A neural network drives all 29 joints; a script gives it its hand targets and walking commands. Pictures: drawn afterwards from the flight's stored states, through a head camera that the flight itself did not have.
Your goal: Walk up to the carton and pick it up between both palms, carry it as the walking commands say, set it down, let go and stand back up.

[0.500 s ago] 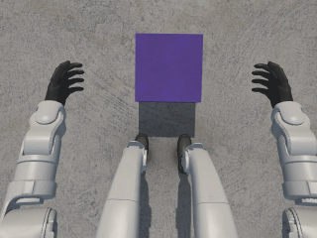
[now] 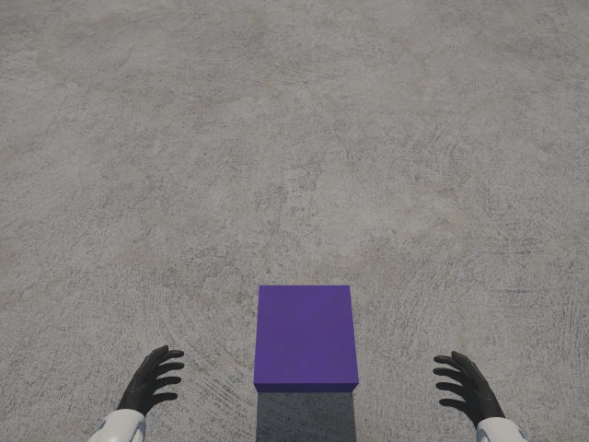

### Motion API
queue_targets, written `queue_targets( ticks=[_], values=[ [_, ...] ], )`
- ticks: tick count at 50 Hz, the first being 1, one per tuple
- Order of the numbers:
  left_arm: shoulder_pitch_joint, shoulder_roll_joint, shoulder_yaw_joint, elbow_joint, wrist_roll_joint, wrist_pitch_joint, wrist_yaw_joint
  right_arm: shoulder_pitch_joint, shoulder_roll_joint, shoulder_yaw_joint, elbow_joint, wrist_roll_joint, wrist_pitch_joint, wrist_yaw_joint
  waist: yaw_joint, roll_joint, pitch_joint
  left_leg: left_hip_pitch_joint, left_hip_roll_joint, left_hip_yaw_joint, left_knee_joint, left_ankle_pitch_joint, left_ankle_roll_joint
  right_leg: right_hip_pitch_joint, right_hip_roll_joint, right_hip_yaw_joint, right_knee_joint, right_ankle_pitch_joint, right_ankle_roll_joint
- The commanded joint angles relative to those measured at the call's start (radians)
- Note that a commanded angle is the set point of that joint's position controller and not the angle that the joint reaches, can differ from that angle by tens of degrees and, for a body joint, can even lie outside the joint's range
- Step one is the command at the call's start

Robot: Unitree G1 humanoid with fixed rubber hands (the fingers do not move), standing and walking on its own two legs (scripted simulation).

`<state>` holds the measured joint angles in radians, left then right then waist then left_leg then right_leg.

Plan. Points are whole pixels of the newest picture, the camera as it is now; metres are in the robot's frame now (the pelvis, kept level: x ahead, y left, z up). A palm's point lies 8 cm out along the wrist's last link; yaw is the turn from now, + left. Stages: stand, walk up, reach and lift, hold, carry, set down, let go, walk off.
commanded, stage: let go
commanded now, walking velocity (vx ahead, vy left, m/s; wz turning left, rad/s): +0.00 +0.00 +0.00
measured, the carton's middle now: (304, 337) +0.45 -0.01 -0.69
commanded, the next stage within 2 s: stand in 0.50 s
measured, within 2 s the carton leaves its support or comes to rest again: neither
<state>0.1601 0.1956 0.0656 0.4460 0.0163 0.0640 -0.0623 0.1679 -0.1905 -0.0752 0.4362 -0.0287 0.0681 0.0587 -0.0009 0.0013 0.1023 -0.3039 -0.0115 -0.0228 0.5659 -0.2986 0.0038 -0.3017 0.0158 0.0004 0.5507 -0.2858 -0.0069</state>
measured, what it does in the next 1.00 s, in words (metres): stands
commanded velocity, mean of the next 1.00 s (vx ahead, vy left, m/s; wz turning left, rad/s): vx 0.00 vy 0.00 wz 0.00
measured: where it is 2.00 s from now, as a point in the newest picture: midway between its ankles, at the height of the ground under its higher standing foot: outside the picture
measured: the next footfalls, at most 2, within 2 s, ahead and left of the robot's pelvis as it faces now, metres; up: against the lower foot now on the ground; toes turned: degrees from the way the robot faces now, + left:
none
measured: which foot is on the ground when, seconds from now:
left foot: down 0.00-1.00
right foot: down 0.00-1.00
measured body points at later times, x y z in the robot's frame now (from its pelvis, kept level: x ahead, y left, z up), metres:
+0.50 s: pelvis +0.01 -0.01 +0.00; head +0.02 +0.00 +0.45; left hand +0.18 +0.23 -0.08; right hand +0.18 -0.24 -0.07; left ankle +0.00 +0.11 -0.73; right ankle +0.00 -0.11 -0.73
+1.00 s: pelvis +0.02 -0.01 +0.01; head -0.04 +0.00 +0.46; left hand +0.11 +0.29 -0.10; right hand +0.12 -0.30 -0.09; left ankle +0.00 +0.11 -0.73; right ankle +0.00 -0.11 -0.73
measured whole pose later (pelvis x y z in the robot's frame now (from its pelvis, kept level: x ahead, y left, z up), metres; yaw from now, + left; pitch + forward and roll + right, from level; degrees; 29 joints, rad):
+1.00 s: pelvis +0.02 -0.01 +0.01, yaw +0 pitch -1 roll +0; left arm 0.26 0.35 0.04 0.89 0.04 -0.02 0.00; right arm 0.26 -0.33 -0.04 0.86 -0.04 -0.02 0.00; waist 0.01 -0.02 -0.12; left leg -0.16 0.00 -0.02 0.44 -0.27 0.00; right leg -0.16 0.02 0.00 0.43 -0.26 -0.02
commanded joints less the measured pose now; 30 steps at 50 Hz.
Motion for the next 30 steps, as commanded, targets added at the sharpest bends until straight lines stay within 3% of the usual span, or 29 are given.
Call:
queue_targets(
  ticks=[1,4,6,9,10,14,15,17,19,23,24,25,27,28,29,30],
  values=[
    [0.014,0.112,0.038,-0.153,-0.001,-0.042,0.001,-0.009,-0.119,-0.02,-0.166,0.006,-0.043,-0.001,0.018,-0.004,-0.199,0.092,-0.02,-0.006,-0.112,0.283,-0.022,0.184,0.02,0.0,-0.091,0.284,0.022],
    [-0.008,0.124,0.029,-0.194,-0.011,-0.025,-0.006,-0.021,-0.13,-0.038,-0.191,0.007,-0.026,0.004,0.006,0.02,-0.126,0.133,-0.013,-0.003,-0.143,0.18,-0.029,0.166,0.013,0.003,-0.123,0.178,0.01],
    [-0.02,0.126,0.028,-0.225,-0.021,-0.025,-0.01,-0.001,-0.118,-0.041,-0.211,0.006,-0.023,0.005,0.001,-0.011,-0.157,0.159,-0.02,0.002,-0.126,0.21,-0.021,0.194,0.012,0.001,-0.122,0.213,0.024],
    [0.0,0.141,0.018,-0.21,-0.022,-0.016,-0.012,0.013,-0.121,-0.03,-0.196,0.011,-0.016,0.003,0.01,0.015,-0.162,0.172,-0.027,-0.012,-0.128,0.297,-0.017,0.227,0.017,0.006,-0.118,0.31,0.023],
    [-0.004,0.137,0.018,-0.211,-0.029,-0.008,-0.012,0.016,-0.119,-0.031,-0.184,0.011,-0.009,0.008,0.011,0.022,-0.163,0.184,-0.024,-0.007,-0.129,0.25,-0.026,0.234,0.013,0.003,-0.118,0.258,0.02],
    [0.027,0.136,0.011,-0.171,-0.033,0.01,-0.015,0.034,-0.128,-0.033,-0.164,0.005,0.008,0.005,0.001,-0.019,-0.147,0.183,-0.031,-0.007,-0.142,0.275,-0.014,0.261,0.019,0.007,-0.125,0.319,0.023],
    [0.027,0.134,0.004,-0.176,-0.031,0.012,-0.015,0.038,-0.124,-0.029,-0.154,0.006,0.012,0.005,0.001,0.015,-0.126,0.191,-0.027,-0.014,-0.143,0.273,-0.022,0.237,0.025,0.009,-0.124,0.304,0.019],
    [0.036,0.132,0.003,-0.153,-0.029,0.02,-0.013,0.038,-0.13,-0.014,-0.138,0.0,0.022,0.003,-0.01,0.006,-0.086,0.182,-0.036,-0.014,-0.156,0.259,-0.016,0.242,0.029,0.011,-0.138,0.29,0.015],
    [0.021,0.134,-0.002,-0.146,-0.026,0.031,-0.011,0.019,-0.125,-0.014,-0.144,-0.002,0.03,0.0,-0.001,-0.02,-0.082,0.166,-0.036,-0.016,-0.153,0.244,-0.012,0.261,0.028,0.012,-0.134,0.297,0.02],
    [0.028,0.138,0.02,-0.194,-0.022,0.067,0.016,0.028,-0.141,-0.014,-0.13,0.001,0.033,-0.014,0.023,0.011,-0.126,0.178,-0.028,-0.006,-0.142,0.276,-0.018,0.23,0.032,0.007,-0.119,0.301,0.019],
    [0.051,0.149,0.012,-0.173,-0.028,0.085,0.023,0.034,-0.159,-0.013,-0.125,-0.003,0.035,-0.023,0.023,0.007,-0.09,0.136,-0.032,0.013,-0.138,0.251,-0.017,0.239,0.031,0.014,-0.126,0.291,0.018],
    [0.064,0.279,0.036,0.02,0.015,0.02,0.063,0.021,-0.235,-0.042,0.029,0.004,-0.013,-0.045,0.027,-0.055,-0.279,0.162,0.058,-0.033,-0.092,0.34,-0.015,0.201,-0.075,0.037,-0.084,0.357,0.009],
    [0.071,0.262,0.028,0.056,0.024,-0.035,0.069,0.018,-0.255,-0.048,0.061,-0.008,-0.051,-0.055,0.024,-0.055,-0.266,0.156,0.067,-0.054,-0.098,0.327,-0.011,0.173,-0.081,0.063,-0.106,0.341,0.011],
    [0.024,0.234,0.017,0.069,0.029,-0.058,0.064,0.029,-0.231,-0.031,0.073,-0.009,-0.064,-0.058,0.007,-0.002,-0.241,0.104,0.067,-0.063,-0.125,0.284,-0.008,0.175,-0.088,0.076,-0.118,0.286,0.012],
    [0.023,0.246,0.022,0.094,0.031,-0.067,0.065,0.015,-0.247,-0.035,0.097,-0.011,-0.07,-0.056,0.005,-0.024,-0.229,0.14,0.068,-0.058,-0.121,0.276,-0.006,0.122,-0.083,0.074,-0.129,0.295,0.009],
    [0.015,0.226,0.012,0.109,0.022,-0.077,0.056,0.005,-0.262,-0.037,0.108,-0.012,-0.08,-0.056,0.005,0.005,-0.229,0.122,0.071,-0.067,-0.127,0.26,-0.003,0.133,-0.091,0.08,-0.142,0.271,0.008]
  ],
)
